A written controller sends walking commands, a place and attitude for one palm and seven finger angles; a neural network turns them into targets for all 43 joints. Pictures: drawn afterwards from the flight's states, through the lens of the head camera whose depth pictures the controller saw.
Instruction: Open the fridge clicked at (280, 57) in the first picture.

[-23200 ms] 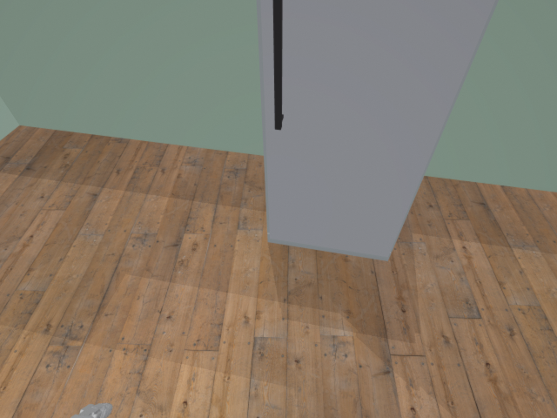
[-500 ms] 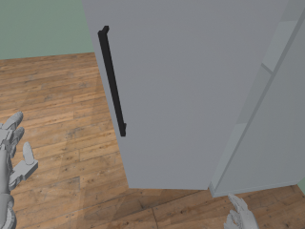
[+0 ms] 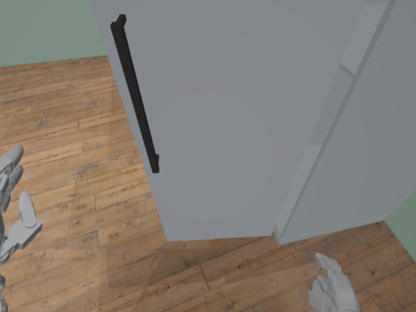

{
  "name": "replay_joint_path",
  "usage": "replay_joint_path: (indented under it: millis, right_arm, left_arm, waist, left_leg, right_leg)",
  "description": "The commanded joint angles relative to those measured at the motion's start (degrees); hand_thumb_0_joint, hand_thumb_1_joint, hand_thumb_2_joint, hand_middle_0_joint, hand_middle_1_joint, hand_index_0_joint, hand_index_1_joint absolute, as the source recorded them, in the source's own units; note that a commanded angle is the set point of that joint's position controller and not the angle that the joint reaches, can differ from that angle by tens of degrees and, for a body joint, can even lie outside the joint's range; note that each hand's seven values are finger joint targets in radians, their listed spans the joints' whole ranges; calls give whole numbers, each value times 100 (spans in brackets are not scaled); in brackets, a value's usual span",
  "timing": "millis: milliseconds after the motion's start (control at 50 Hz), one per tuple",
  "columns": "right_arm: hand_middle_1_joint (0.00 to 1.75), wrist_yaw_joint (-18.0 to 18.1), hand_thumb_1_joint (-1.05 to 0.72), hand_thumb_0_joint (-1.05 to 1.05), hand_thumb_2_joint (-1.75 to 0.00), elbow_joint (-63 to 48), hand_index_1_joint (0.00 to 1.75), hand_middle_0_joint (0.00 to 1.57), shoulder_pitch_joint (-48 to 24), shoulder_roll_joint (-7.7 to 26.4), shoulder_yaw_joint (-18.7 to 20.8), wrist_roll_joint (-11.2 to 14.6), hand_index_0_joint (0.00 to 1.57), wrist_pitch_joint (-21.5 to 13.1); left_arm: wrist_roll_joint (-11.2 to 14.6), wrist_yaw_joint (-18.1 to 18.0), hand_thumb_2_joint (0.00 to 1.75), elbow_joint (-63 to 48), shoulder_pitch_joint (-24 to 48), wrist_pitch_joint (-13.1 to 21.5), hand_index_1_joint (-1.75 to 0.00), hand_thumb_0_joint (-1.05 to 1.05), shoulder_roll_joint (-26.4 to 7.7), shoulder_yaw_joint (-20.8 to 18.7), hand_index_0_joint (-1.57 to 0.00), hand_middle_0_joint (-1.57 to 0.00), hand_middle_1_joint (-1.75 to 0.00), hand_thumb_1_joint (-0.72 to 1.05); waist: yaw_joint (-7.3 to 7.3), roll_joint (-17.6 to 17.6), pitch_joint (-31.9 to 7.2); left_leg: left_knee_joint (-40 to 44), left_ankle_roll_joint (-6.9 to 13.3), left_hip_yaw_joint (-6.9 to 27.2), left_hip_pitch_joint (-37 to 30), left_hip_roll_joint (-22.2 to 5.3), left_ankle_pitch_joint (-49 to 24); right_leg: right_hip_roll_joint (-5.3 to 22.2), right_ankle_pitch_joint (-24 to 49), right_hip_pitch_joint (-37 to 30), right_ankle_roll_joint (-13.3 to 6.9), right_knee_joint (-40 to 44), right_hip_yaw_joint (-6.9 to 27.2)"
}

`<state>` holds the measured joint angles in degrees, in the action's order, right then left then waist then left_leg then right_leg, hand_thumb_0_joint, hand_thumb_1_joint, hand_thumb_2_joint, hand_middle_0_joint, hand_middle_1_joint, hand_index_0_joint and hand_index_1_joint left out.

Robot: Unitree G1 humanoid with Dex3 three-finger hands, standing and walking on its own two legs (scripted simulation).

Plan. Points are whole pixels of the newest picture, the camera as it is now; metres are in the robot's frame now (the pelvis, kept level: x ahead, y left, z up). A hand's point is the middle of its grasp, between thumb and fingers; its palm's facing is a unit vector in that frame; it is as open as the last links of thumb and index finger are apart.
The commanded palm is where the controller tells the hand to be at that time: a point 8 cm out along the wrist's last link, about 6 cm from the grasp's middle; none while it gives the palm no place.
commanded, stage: step back with the hand held close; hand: left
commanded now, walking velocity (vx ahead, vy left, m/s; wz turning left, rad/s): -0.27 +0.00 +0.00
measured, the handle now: (142, 110) +0.51 +0.19 +0.12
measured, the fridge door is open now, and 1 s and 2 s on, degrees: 80 80 80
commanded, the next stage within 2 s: stop stepping back and stand still in 1.28 s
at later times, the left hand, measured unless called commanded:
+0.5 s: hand out of the picture +0.13 +0.28 +0.16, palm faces +0.48 -0.74 -0.48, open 7.4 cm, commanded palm +0.05 +0.31 +0.17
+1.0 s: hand out of the picture +0.08 +0.28 +0.16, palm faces +0.47 -0.76 -0.45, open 7.4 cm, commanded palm +0.02 +0.30 +0.17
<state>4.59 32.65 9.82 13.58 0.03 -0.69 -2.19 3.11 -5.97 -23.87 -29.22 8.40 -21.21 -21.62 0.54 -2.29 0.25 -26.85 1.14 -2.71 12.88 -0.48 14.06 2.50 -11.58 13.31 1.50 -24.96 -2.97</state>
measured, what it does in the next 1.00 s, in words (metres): walks backwards: right foot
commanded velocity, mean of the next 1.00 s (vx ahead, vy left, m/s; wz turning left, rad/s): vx -0.34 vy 0.00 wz -0.05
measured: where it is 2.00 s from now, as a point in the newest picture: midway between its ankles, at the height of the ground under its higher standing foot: outside the picture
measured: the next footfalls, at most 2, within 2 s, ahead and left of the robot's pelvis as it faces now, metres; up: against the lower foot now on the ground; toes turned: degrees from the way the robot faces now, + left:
right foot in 0.94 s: -0.18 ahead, -0.12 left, +0.00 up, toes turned +4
right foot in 1.54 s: -0.25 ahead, -0.05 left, +0.00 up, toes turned -3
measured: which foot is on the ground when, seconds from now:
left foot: down 0.00-1.00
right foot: down 0.00-0.74, up 0.76-0.92, down 0.94-1.00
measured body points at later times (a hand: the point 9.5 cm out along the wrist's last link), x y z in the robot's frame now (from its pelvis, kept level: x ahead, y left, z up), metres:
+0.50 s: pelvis -0.07 +0.01 -0.02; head -0.05 +0.02 +0.43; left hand +0.09 +0.32 +0.18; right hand +0.10 -0.23 -0.09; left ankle +0.00 +0.10 -0.74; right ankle +0.01 -0.13 -0.74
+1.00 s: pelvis -0.13 +0.00 -0.01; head -0.08 +0.03 +0.43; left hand +0.05 +0.32 +0.18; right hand +0.08 -0.21 -0.08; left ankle +0.00 +0.11 -0.74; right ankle -0.22 -0.13 -0.74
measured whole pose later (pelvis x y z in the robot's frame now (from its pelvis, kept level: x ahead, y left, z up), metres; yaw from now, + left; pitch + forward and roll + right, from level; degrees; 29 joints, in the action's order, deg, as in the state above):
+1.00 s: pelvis -0.13 +0.00 -0.01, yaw -1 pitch +4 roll -3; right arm 3.0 36.9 6.8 10.0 0.1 -2.1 -10.1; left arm 1.7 -7.7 -27.7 -26.1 18.6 -23.8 -26.7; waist 4.1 0.6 1.1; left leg -28.1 1.8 -2.8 30.3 -3.9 1.7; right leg -4.5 -21.6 8.7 -0.3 -25.0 3.7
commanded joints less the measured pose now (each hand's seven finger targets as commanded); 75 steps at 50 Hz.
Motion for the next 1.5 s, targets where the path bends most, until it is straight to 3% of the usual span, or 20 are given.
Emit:
replay_joint_path:
  millis: [0,280,440,600,680,720,740,800,860,960,1000,1080,1160,1200,1240,1280,1320,1340,1440,1480]
  right_arm:
    - [30,124,-90,0,-90,-1057,30,20,-477,595,237,50,20,-169]
    - [30,109,-90,0,-90,-1004,30,20,-248,764,309,77,20,-563]
    - [30,102,-90,0,-90,-961,30,20,-212,749,312,68,20,-872]
    - [30,-72,-90,0,-90,-576,30,20,4,495,308,5,20,-853]
    - [30,41,-90,0,-90,-705,30,20,-218,651,350,61,20,-799]
    - [30,79,-90,0,-90,-848,30,20,-366,781,394,67,20,-902]
    - [30,76,-90,0,-90,-838,30,20,-361,719,452,32,20,-957]
    - [30,-31,-90,0,-90,-712,30,20,-359,604,469,-36,20,-1087]
    - [30,-118,-90,0,-90,-422,30,20,-247,548,422,-65,20,-1154]
    - [30,7,-90,0,-90,-296,30,20,-308,420,352,-57,20,-959]
    - [30,20,-90,0,-90,-464,30,20,-360,503,431,95,20,-873]
    - [30,2,-90,0,-90,-881,30,20,-796,471,340,82,20,-654]
    - [30,21,-90,0,-90,-869,30,20,-545,398,307,56,20,-578]
    - [30,46,-90,0,-90,-692,30,20,-368,371,280,-23,20,-610]
    - [30,95,-90,0,-90,-615,30,20,-293,451,230,-25,20,-624]
    - [30,165,-90,0,-90,-730,30,20,-509,684,269,84,20,-723]
    - [30,127,-90,0,-90,-727,30,20,-353,942,465,-12,20,-905]
    - [30,90,-90,0,-90,-647,30,20,-320,854,453,-112,20,-914]
    - [30,-160,-90,0,-90,-713,30,20,-161,506,402,-73,20,-1084]
    - [30,-153,-90,0,-90,-608,30,20,17,490,407,-88,20,-968]
  left_arm:
    - [10,-174,90,-1414,47,431,-30,0,-1315,-1051,-20,-20,-30,90]
    - [-252,-286,90,-1352,562,817,-30,0,-1285,-1007,-20,-20,-30,90]
    - [-363,-308,90,-1470,385,1115,-30,0,-1274,-1216,-20,-20,-30,90]
    - [-170,-289,90,-1376,697,1112,-30,0,-1297,-888,-20,-20,-30,90]
    - [-159,-352,90,-1648,515,1144,-30,0,-1540,-1171,-20,-20,-30,90]
    - [-282,-284,90,-1717,365,1241,-30,0,-1366,-1336,-20,-20,-30,90]
    - [-315,-252,90,-1747,445,1277,-30,0,-1434,-1440,-20,-20,-30,90]
    - [-243,-193,90,-1597,297,1316,-30,0,-1281,-1324,-20,-20,-30,90]
    - [-83,-166,90,-1615,286,1305,-30,0,-1105,-949,-20,-20,-30,90]
    - [-175,-190,90,-1496,1012,1289,-30,0,-1491,-873,-20,-20,-30,90]
    - [-84,-152,90,-1695,873,1132,-30,0,-1582,-939,-20,-20,-30,90]
    - [58,-94,90,-1883,-14,992,-30,0,-1869,-1448,-20,-20,-30,90]
    - [188,-103,90,-1592,-451,1070,-30,0,-1907,-1463,-20,-20,-30,90]
    - [114,-164,90,-1419,-231,1041,-30,0,-1838,-1318,-20,-20,-30,90]
    - [12,-181,90,-1172,189,997,-30,0,-1691,-1056,-20,-20,-30,90]
    - [-22,-132,90,-1318,897,1026,-30,0,-1616,-818,-20,-20,-30,90]
    - [-18,-79,90,-1160,826,1234,-30,0,-1501,-987,-20,-20,-30,90]
    - [-72,-72,90,-1232,792,1210,-30,0,-1474,-1032,-20,-20,-30,90]
    - [56,-130,90,-2235,-71,932,-30,0,-1363,-791,-20,-20,-30,90]
    - [44,-227,90,-2355,-400,727,-30,0,-1756,-1159,-20,-20,-30,90]
  waist:
    - [77,-55,-1075]
    - [8,111,-205]
    - [63,-843,-466]
    - [-77,1193,-467]
    - [-58,-57,-546]
    - [46,-1532,-722]
    - [62,-1477,-714]
    - [94,-721,-495]
    - [37,-1061,-629]
    - [-32,367,-1817]
    - [-51,792,-2043]
    - [91,-458,-1452]
    - [-22,479,-573]
    - [-91,856,-98]
    - [-171,588,133]
    - [-56,-654,47]
    - [10,-1769,-671]
    - [101,-1520,-768]
    - [214,-1434,-1493]
    - [149,-460,-1450]
  left_leg:
    - [360,74,358,200,-288,-1931]
    - [531,378,724,2278,-361,2114]
    - [1290,654,1342,3352,-916,2837]
    - [-1450,-55,261,696,140,757]
    - [296,198,863,988,-325,953]
    - [1991,793,2205,3206,-1579,3116]
    - [2191,996,2446,3562,-1907,3239]
    - [1407,902,1916,2492,-1637,1781]
    - [1199,464,1582,906,-1389,871]
    - [-513,-38,-89,-1632,-558,-3648]
    - [-368,21,-130,-1796,-430,-3141]
    - [156,35,174,-745,-532,-1699]
    - [-856,-274,67,-673,-45,110]
    - [-1505,-324,148,-624,111,51]
    - [-517,-233,252,-418,-23,-514]
    - [1144,35,1081,-40,-696,-922]
    - [3032,280,2542,1527,-1922,2866]
    - [3150,207,2537,2077,-1985,3111]
    - [2252,-546,737,261,-818,1425]
    - [541,-704,-168,-209,-85,854]
  right_leg:
    - [100,2111,-874,-75,-178,221]
    - [115,-904,-602,-126,47,713]
    - [-461,246,-1721,11,-1506,466]
    - [1026,-335,1184,-740,809,1922]
    - [42,-585,771,-198,-151,873]
    - [-803,-335,-1275,87,-2522,387]
    - [-851,-564,-1509,73,-3238,471]
    - [-729,-1266,-642,-48,-2383,552]
    - [-572,-1423,2,-239,-434,361]
    - [133,3720,440,92,375,866]
    - [-48,3745,454,449,176,547]
    - [-249,1246,454,102,130,523]
    - [461,-1279,2017,-491,1406,1272]
    - [825,-850,2502,-825,1555,1396]
    - [379,411,1985,-456,965,878]
    - [-681,-168,997,-39,-41,321]
    - [-1103,-1490,-975,-163,-2072,471]
    - [-1112,-1607,-1288,-283,-2613,445]
    - [-1182,-2018,-760,-483,-761,-334]
    - [-528,-1839,-247,-683,879,104]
